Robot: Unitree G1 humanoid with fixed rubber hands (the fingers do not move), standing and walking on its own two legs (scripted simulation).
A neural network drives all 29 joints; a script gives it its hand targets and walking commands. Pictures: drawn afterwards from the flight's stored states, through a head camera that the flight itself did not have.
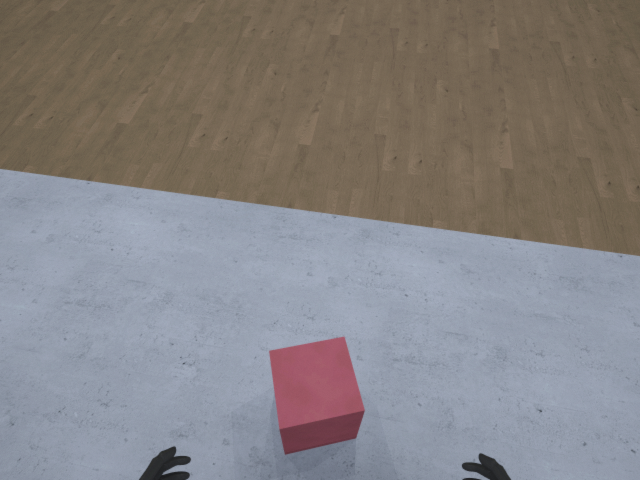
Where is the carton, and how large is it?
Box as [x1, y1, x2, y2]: [269, 336, 364, 454]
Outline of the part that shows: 344,336 269,351 279,429 285,454 354,438 356,436 364,409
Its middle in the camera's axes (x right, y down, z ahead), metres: -0.01 +0.45 +1.08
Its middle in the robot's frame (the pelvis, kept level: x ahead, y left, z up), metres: +0.44 +0.02 -0.64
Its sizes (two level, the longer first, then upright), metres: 0.210 0.200 0.250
